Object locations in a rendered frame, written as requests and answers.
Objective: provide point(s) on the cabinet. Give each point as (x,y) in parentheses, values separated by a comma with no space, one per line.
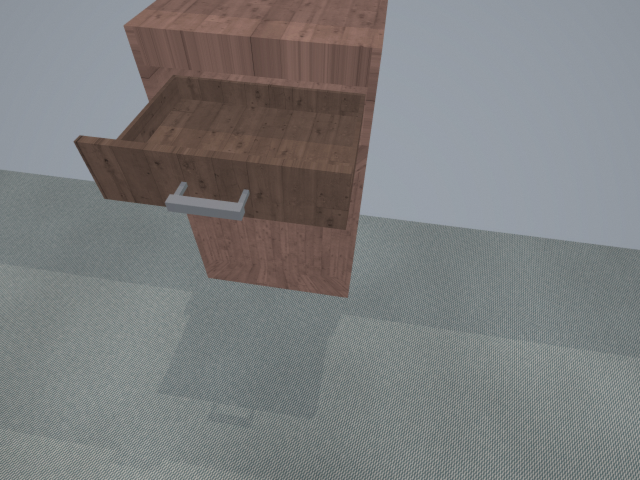
(331,45)

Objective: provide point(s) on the drawer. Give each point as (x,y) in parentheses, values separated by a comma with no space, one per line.
(295,149)

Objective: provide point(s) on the handle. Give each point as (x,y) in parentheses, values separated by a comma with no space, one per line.
(206,207)

